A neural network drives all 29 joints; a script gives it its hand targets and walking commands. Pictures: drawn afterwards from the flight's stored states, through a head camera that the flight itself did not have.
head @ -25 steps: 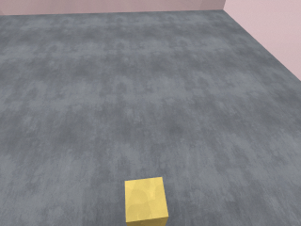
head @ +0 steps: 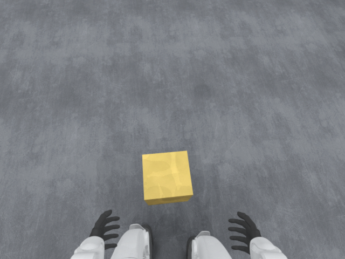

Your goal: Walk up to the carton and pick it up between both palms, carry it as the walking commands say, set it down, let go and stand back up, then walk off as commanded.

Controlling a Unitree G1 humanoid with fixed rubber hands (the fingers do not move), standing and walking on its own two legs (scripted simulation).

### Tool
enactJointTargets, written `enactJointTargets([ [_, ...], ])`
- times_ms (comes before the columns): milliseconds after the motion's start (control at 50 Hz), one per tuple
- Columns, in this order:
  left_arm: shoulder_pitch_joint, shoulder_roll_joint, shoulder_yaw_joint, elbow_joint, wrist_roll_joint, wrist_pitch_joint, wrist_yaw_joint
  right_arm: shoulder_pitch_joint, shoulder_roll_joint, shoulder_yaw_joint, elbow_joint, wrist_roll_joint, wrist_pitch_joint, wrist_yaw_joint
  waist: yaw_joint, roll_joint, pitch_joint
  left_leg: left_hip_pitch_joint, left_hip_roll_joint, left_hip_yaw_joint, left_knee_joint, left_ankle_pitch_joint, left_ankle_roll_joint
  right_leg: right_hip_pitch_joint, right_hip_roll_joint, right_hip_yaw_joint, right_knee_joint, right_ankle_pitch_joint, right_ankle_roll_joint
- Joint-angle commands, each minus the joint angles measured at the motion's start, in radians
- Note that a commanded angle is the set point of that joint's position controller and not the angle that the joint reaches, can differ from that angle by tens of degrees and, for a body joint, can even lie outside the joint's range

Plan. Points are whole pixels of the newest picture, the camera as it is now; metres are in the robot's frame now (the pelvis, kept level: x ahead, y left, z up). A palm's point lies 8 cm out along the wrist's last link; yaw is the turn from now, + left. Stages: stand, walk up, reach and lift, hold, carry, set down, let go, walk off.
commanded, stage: reach and lift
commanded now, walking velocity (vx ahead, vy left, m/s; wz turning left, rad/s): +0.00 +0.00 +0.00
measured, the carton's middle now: (166, 179) +0.40 +0.02 -0.61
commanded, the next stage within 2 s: none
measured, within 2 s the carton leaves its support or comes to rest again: neither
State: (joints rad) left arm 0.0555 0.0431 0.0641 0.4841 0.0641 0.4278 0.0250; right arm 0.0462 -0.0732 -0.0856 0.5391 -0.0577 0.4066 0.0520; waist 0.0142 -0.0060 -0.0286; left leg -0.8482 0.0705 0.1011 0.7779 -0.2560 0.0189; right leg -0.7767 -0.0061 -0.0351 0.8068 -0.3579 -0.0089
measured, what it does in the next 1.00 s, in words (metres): lowers itself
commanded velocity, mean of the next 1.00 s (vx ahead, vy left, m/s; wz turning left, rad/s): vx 0.00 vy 0.00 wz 0.00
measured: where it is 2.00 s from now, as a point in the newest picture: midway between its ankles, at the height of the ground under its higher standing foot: outside the picture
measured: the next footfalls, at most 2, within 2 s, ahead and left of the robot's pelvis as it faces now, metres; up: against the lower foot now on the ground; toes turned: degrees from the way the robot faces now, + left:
none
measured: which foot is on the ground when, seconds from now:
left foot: down 0.00-1.00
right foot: down 0.00-1.00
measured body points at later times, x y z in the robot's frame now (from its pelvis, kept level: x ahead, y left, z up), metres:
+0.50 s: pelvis -0.07 +0.01 -0.06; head +0.12 +0.01 +0.35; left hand +0.30 +0.20 -0.16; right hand +0.32 -0.20 -0.16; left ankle +0.06 +0.11 -0.70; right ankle +0.01 -0.12 -0.70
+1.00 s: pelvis -0.05 -0.01 -0.08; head +0.25 -0.01 +0.26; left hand +0.43 +0.22 -0.20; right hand +0.46 -0.21 -0.20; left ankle +0.06 +0.11 -0.70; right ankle +0.01 -0.12 -0.70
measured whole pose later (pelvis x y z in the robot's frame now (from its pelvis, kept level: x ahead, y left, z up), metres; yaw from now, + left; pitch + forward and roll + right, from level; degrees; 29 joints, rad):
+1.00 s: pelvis -0.05 -0.01 -0.08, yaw -1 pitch +42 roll +0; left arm -0.94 0.23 0.29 0.79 -0.08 0.16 0.07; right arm -1.03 -0.33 -0.20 0.91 0.07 0.16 0.03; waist 0.04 -0.02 -0.03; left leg -1.54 0.05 0.06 1.07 -0.25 0.02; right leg -1.50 0.00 -0.02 1.15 -0.38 -0.01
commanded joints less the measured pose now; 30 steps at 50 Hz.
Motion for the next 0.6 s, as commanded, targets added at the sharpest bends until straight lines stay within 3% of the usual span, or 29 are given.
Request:
enactJointTargets([
  [0,-0.177,0.138,0.094,-0.216,-0.011,-0.075,-0.009,-0.226,-0.167,-0.022,-0.236,0.033,-0.063,-0.009,0.025,-0.035,-0.607,0.257,-0.081,-0.079,0.134,0.242,-0.009,0.081,0.029,0.042,0.063,0.343,0.002],
  [20,-0.138,0.122,0.073,-0.206,-0.015,-0.044,-0.01,-0.22,-0.133,-0.025,-0.254,0.045,-0.033,-0.012,0.001,-0.052,-0.596,0.282,-0.09,-0.087,0.13,0.218,0.0,0.058,0.035,0.044,0.049,0.317,0.003],
  [40,-0.177,0.166,0.093,-0.229,-0.041,-0.011,-0.011,-0.243,-0.169,-0.014,-0.231,0.039,0.005,-0.009,0.013,-0.091,-0.611,0.252,-0.081,-0.078,0.13,0.102,0.004,0.079,0.028,0.04,0.05,0.187,0.0],
  [60,-0.202,0.176,0.088,-0.204,-0.055,0.031,-0.014,-0.305,-0.136,0.005,-0.282,0.067,0.041,-0.007,-0.014,-0.111,-0.561,0.274,-0.086,-0.078,0.128,-0.031,0.02,0.015,0.035,0.044,0.013,0.024,0.001],
  [80,-0.199,0.129,0.047,-0.225,-0.079,0.066,-0.013,-0.306,-0.19,-0.038,-0.264,0.048,0.083,-0.015,-0.035,-0.064,-0.509,0.275,-0.092,-0.074,0.098,-0.124,0.018,-0.023,0.034,0.032,0.009,-0.078,0.0],
  [100,-0.224,0.146,0.074,-0.242,-0.071,0.093,-0.007,-0.321,-0.151,-0.002,-0.249,0.073,0.108,-0.008,0.032,-0.045,-0.452,0.231,-0.097,-0.066,0.102,-0.206,0.016,-0.078,0.015,0.047,-0.001,-0.211,-0.01],
  [120,-0.268,0.126,0.037,-0.228,-0.092,0.099,-0.005,-0.326,-0.151,-0.002,-0.199,0.075,0.121,-0.006,-0.007,-0.067,-0.416,0.244,-0.088,-0.061,0.111,-0.232,0.013,-0.114,0.015,0.048,-0.017,-0.24,-0.023],
  [140,-0.392,0.214,0.075,-0.223,-0.091,0.093,-0.02,-0.415,-0.172,-0.016,-0.205,0.078,0.12,-0.011,-0.008,-0.076,-0.436,0.297,-0.101,-0.044,0.157,-0.291,0.009,-0.113,-0.008,0.057,-0.003,-0.336,-0.02],
  [160,-0.494,0.226,0.105,-0.252,-0.102,0.092,-0.018,-0.538,-0.179,-0.012,-0.197,0.081,0.12,-0.014,0.018,-0.113,-0.413,0.242,-0.098,-0.051,0.161,-0.288,0.001,-0.116,-0.007,0.063,0.002,-0.378,-0.017],
  [200,-0.491,0.191,0.078,-0.188,-0.113,0.111,-0.007,-0.539,-0.156,-0.022,-0.119,0.107,0.14,-0.024,-0.011,-0.043,-0.368,0.255,-0.094,-0.053,0.137,-0.246,0.008,-0.08,-0.016,0.06,-0.014,-0.319,-0.012],
  [220,-0.541,0.211,0.081,-0.186,-0.103,0.116,0.007,-0.654,-0.208,-0.038,-0.131,0.096,0.132,-0.024,0.015,0.031,-0.367,0.272,-0.097,-0.075,0.112,-0.245,0.001,-0.105,0.004,0.041,0.022,-0.27,-0.02],
  [240,-0.598,0.184,0.08,-0.149,-0.104,0.135,0.016,-0.621,-0.232,-0.073,-0.014,0.09,0.13,-0.019,-0.041,0.042,-0.287,0.282,-0.085,-0.068,0.121,-0.271,-0.009,-0.186,-0.023,0.059,-0.003,-0.301,-0.029],
  [260,-0.727,0.169,0.057,-0.137,-0.122,0.125,0.025,-0.721,-0.246,-0.071,0.006,0.098,0.118,-0.016,-0.043,0.037,-0.253,0.306,-0.087,-0.085,0.12,-0.313,-0.011,-0.275,-0.009,0.029,0.027,-0.332,-0.029],
  [280,-0.712,0.184,0.084,-0.097,-0.12,0.123,0.029,-0.738,-0.268,-0.091,0.048,0.098,0.103,-0.016,-0.048,-0.001,-0.259,0.32,-0.094,-0.077,0.123,-0.285,-0.028,-0.269,-0.012,0.042,0.001,-0.34,-0.018],
  [300,-0.763,0.183,0.064,-0.096,-0.136,0.11,0.031,-0.778,-0.26,-0.092,0.11,0.104,0.085,-0.017,-0.044,0.036,-0.295,0.347,-0.086,-0.101,0.112,-0.305,-0.02,-0.309,-0.008,0.022,0.04,-0.324,-0.017],
  [320,-0.773,0.166,0.056,-0.112,-0.139,0.1,0.051,-0.819,-0.282,-0.088,0.065,0.132,0.054,-0.015,-0.031,0.106,-0.428,0.398,-0.082,-0.105,0.111,-0.281,-0.027,-0.292,0.007,-0.016,0.099,-0.213,-0.011],
  [340,-0.811,0.153,0.071,-0.086,-0.136,0.083,0.069,-0.89,-0.327,-0.111,0.085,0.113,0.03,-0.012,-0.038,0.078,-0.388,0.383,-0.074,-0.146,0.101,-0.303,-0.031,-0.315,0.011,-0.011,0.093,-0.216,-0.022],
  [360,-0.849,0.148,0.073,-0.055,-0.116,0.067,0.095,-0.969,-0.366,-0.125,0.112,0.095,0.004,-0.004,0.0,0.119,-0.387,0.357,-0.071,-0.145,0.09,-0.292,-0.05,-0.3,0.018,-0.025,0.114,-0.202,-0.018],
  [380,-0.918,0.13,0.053,-0.044,-0.124,0.047,0.118,-1.03,-0.365,-0.091,0.144,0.121,-0.023,0.01,0.029,0.122,-0.456,0.337,-0.074,-0.136,0.101,-0.3,-0.053,-0.305,0.026,-0.019,0.138,-0.177,-0.015],
  [400,-0.917,0.148,0.063,0.05,-0.124,0.029,0.125,-1.053,-0.386,-0.09,0.159,0.115,-0.048,0.02,0.002,0.034,-0.485,0.352,-0.06,-0.162,0.134,-0.297,-0.04,-0.326,0.035,-0.028,0.165,-0.169,-0.016],
  [420,-0.944,0.156,0.092,0.068,-0.095,0.008,0.134,-1.116,-0.425,-0.112,0.153,0.096,-0.065,0.02,0.019,0.011,-0.467,0.307,-0.067,-0.147,0.149,-0.269,-0.041,-0.314,0.044,-0.024,0.165,-0.158,-0.008],
  [440,-1.031,0.203,0.115,0.126,-0.134,-0.017,0.13,-1.135,-0.372,-0.045,0.244,0.121,-0.067,0.01,0.029,-0.107,-0.497,0.215,-0.075,-0.12,0.174,-0.231,-0.012,-0.248,0.047,-0.005,0.151,-0.144,0.0],
  [460,-0.977,0.198,0.147,0.152,-0.119,-0.033,0.138,-1.102,-0.303,-0.038,0.277,0.162,-0.075,0.008,0.062,-0.072,-0.549,0.165,-0.09,-0.089,0.194,-0.166,-0.014,-0.241,0.052,0.007,0.161,-0.091,0.007],
  [480,-0.979,0.211,0.179,0.182,-0.109,-0.055,0.142,-1.066,-0.343,-0.087,0.336,0.118,-0.089,-0.001,0.034,-0.103,-0.6,0.138,-0.094,-0.091,0.188,-0.139,-0.019,-0.265,0.064,-0.009,0.18,-0.076,0.014],
  [500,-0.949,0.155,0.123,0.221,-0.123,-0.059,0.136,-1.07,-0.31,-0.035,0.323,0.139,-0.099,0.001,0.069,-0.027,-0.633,0.184,-0.101,-0.092,0.206,-0.143,-0.018,-0.275,0.056,-0.006,0.191,-0.082,0.006],
  [520,-0.905,0.141,0.166,0.19,-0.125,-0.082,0.145,-1.076,-0.325,-0.068,0.288,0.128,-0.12,-0.004,0.075,-0.06,-0.714,0.159,-0.111,-0.082,0.216,0.024,-0.027,-0.257,0.071,0.001,0.202,0.03,0.018],
  [540,-1.022,0.165,0.138,0.148,-0.121,-0.113,0.147,-1.178,-0.389,-0.101,0.25,0.115,-0.145,-0.003,0.03,-0.03,-0.77,0.24,-0.099,-0.123,0.2,-0.014,-0.026,-0.343,0.069,-0.024,0.218,-0.01,0.008],
  [560,-0.999,0.175,0.183,0.153,-0.112,-0.131,0.159,-1.141,-0.368,-0.082,0.225,0.114,-0.17,-0.011,0.061,-0.037,-0.825,0.247,-0.11,-0.12,0.24,0.165,-0.012,-0.331,0.086,-0.006,0.205,0.068,0.005],
  [580,-0.994,0.166,0.176,0.095,-0.113,-0.174,0.152,-1.164,-0.389,-0.115,0.185,0.114,-0.203,-0.013,0.057,-0.038,-0.889,0.253,-0.108,-0.115,0.272,0.287,-0.026,-0.313,0.089,0.011,0.2,0.136,0.002],
])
